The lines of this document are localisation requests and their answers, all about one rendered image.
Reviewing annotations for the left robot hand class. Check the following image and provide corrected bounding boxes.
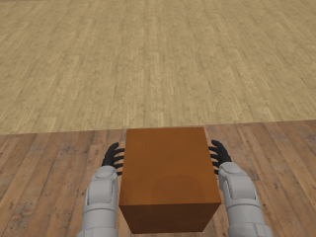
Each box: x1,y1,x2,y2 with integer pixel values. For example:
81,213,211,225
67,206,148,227
101,142,125,176

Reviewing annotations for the left robot forearm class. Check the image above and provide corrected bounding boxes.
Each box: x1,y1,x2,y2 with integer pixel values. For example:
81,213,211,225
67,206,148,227
76,165,119,237

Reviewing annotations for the right robot hand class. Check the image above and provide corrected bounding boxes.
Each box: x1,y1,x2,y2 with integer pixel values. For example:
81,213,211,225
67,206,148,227
208,139,232,175

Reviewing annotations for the carton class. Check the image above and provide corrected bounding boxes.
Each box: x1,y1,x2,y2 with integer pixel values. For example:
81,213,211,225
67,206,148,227
118,126,222,234

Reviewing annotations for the right robot forearm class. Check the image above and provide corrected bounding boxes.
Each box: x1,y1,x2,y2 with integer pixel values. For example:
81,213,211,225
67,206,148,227
218,162,274,237

